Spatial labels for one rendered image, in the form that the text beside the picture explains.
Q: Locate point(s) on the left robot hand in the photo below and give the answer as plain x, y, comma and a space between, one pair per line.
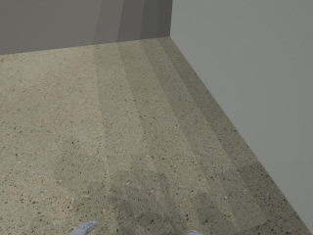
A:
85, 228

